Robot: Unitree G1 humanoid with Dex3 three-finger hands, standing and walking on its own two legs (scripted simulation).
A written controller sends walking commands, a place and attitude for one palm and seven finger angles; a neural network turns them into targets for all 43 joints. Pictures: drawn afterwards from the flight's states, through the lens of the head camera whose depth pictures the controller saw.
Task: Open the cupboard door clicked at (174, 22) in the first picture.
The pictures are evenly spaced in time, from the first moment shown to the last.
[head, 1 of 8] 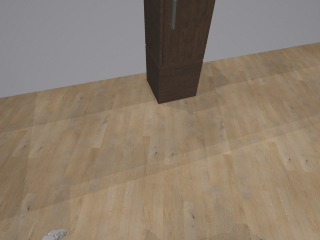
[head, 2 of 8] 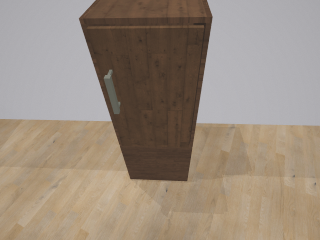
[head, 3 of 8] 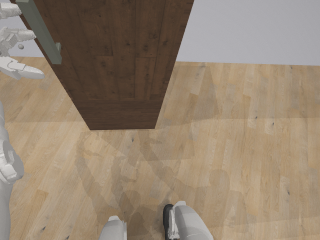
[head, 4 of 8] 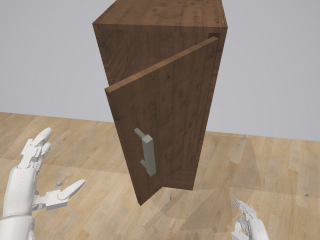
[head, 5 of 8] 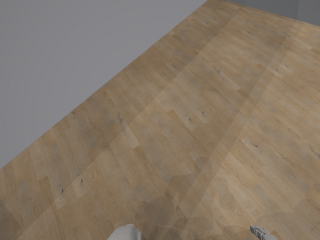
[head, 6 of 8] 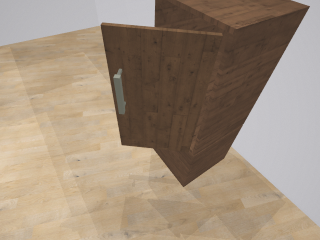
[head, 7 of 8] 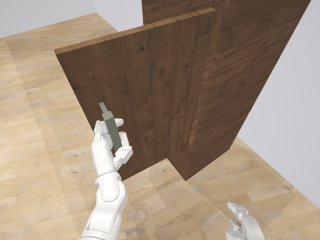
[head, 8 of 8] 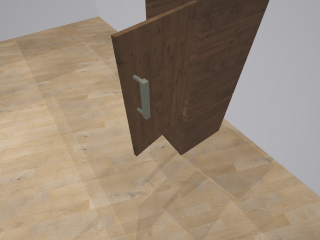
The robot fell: no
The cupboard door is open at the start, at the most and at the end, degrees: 0 101 100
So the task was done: yes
